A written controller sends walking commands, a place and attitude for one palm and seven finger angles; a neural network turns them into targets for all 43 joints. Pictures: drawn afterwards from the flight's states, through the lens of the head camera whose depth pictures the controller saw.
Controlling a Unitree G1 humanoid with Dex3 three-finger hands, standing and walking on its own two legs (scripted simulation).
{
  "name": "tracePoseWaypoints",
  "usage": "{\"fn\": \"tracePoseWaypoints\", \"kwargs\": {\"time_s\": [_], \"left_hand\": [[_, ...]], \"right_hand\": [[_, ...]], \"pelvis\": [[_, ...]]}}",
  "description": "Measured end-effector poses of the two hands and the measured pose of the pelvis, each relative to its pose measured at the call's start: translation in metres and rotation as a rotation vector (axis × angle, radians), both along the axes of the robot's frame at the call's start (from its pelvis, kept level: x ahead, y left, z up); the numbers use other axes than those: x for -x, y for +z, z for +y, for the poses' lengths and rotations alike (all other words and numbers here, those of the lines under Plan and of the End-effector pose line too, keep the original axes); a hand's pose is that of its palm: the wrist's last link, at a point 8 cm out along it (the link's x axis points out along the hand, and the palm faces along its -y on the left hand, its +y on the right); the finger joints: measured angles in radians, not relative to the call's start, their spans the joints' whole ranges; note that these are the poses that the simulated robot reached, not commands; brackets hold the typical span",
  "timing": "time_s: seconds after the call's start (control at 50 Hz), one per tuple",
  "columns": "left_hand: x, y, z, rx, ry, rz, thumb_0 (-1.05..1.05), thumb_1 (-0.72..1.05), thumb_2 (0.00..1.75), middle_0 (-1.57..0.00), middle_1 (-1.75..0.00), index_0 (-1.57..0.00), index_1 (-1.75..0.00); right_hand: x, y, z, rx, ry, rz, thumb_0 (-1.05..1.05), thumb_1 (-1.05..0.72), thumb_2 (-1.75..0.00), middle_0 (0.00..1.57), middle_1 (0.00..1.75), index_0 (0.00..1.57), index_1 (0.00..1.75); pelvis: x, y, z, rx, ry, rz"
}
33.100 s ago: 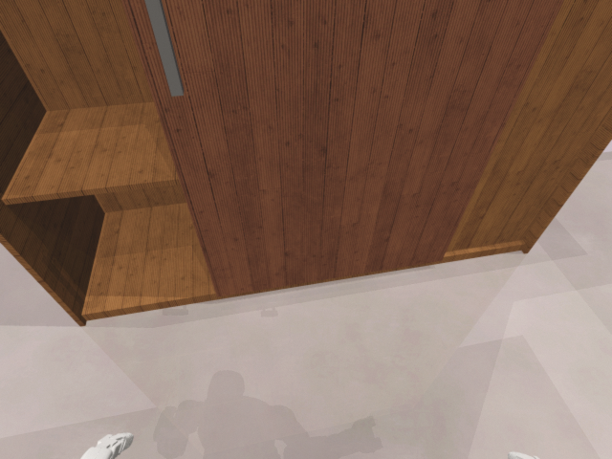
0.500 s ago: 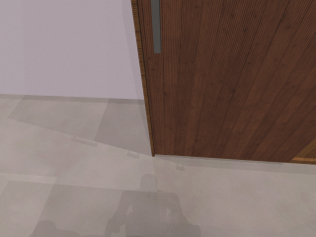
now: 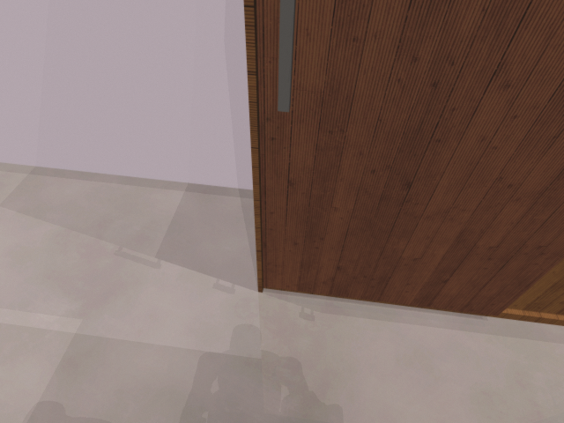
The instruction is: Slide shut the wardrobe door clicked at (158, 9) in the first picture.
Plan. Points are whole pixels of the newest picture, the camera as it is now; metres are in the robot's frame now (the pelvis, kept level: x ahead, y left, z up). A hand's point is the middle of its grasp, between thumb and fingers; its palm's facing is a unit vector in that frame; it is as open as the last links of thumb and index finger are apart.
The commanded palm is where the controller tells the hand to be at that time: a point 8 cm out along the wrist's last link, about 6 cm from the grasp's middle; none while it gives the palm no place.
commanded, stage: let the arm hang, fingers relaxed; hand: right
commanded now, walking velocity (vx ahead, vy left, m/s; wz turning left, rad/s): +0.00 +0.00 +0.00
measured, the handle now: (288, 12) +0.69 +0.05 +0.27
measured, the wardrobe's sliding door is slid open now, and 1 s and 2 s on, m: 0.00 0.00 0.00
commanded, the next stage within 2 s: look to check the result in 0.18 s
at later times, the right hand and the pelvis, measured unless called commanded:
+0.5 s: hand out of the picture +0.05 -0.20 -0.17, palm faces +0.01 +0.97 -0.25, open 7.3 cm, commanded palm none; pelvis +0.03 +0.00 +0.00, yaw +0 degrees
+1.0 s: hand out of the picture +0.12 -0.22 -0.15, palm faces -0.01 +0.95 -0.30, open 7.3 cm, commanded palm none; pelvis +0.04 +0.01 +0.01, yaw +0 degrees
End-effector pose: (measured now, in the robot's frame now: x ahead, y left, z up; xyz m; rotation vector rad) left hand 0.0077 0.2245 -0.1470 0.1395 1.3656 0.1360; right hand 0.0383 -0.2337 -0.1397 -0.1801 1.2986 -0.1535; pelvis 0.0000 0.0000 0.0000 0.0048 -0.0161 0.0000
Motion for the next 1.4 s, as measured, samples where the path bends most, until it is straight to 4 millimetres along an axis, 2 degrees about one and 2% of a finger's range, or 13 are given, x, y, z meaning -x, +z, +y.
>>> {"fn": "tracePoseWaypoints", "kwargs": {"time_s": [0.14, 0.38, 0.5, 0.86, 1.04, 1.4], "left_hand": [[-0.02, 0.005, 0.006, -0.02, -0.012, -0.022, 0.0, 0.91, 0.9, -0.2, -0.3, -0.2, -0.3], [-0.039, 0.009, 0.02, -0.048, -0.029, -0.004, 0.01, 0.91, 0.9, -0.2, -0.3, -0.2, -0.3], [-0.053, 0.012, 0.03, -0.068, -0.038, -0.016, 0.01, 0.91, 0.9, -0.2, -0.3, -0.2, -0.3], [-0.095, 0.025, 0.059, -0.125, -0.065, -0.092, 0.01, 0.91, 0.9, -0.2, -0.3, -0.2, -0.3], [-0.103, 0.028, 0.069, -0.137, -0.073, -0.098, 0.01, 0.91, 0.9, -0.2, -0.3, -0.2, -0.3], [-0.111, 0.028, 0.082, -0.142, -0.074, -0.093, 0.01, 0.91, 0.9, -0.2, -0.3, -0.2, -0.3]], "right_hand": [[-0.017, -0.001, 0.006, -0.022, 0.011, -0.016, 0.0, -0.92, -0.9, 0.2, 0.3, 0.2, 0.3], [-0.007, 0.001, -0.007, 0.009, -0.012, 0.057, 0.0, -0.91, -0.9, 0.2, 0.3, 0.2, 0.3], [-0.011, 0.004, -0.016, 0.031, -0.011, 0.063, 0.0, -0.91, -0.9, 0.2, 0.3, 0.2, 0.3], [-0.063, 0.016, -0.031, 0.074, 0.025, -0.042, 0.0, -0.91, -0.9, 0.2, 0.3, 0.21, 0.3], [-0.078, 0.021, -0.034, 0.09, 0.038, -0.061, 0.0, -0.91, -0.9, 0.2, 0.3, 0.21, 0.3], [-0.083, 0.024, -0.03, 0.106, 0.04, -0.052, 0.01, -0.91, -0.9, 0.2, 0.3, 0.21, 0.3]], "pelvis": [[-0.007, 0.002, -0.001, 0.003, -0.001, 0.003], [-0.023, 0.004, 0.001, 0.003, -0.004, -0.002], [-0.028, 0.005, 0.003, 0.003, -0.003, -0.006], [-0.039, 0.007, 0.008, 0.005, -0.005, -0.009], [-0.043, 0.008, 0.011, 0.006, -0.006, -0.005], [-0.051, 0.008, 0.021, 0.009, -0.005, -0.005]]}}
